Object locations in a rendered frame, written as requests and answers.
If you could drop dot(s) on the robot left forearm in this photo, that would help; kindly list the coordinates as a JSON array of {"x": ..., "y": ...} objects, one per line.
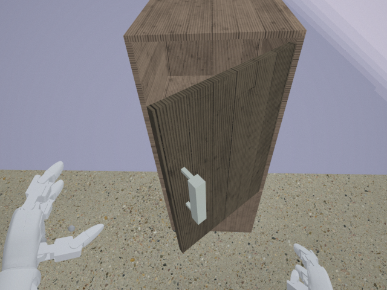
[{"x": 20, "y": 278}]

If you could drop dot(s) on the handle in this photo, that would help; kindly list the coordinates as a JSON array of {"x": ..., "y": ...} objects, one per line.
[{"x": 197, "y": 195}]

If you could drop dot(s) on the left robot hand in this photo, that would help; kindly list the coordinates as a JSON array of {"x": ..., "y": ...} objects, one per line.
[{"x": 23, "y": 245}]

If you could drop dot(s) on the cupboard door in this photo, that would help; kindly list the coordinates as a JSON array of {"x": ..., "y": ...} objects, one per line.
[{"x": 221, "y": 129}]

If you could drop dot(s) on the right robot hand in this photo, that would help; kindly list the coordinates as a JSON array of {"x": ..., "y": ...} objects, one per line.
[{"x": 314, "y": 278}]

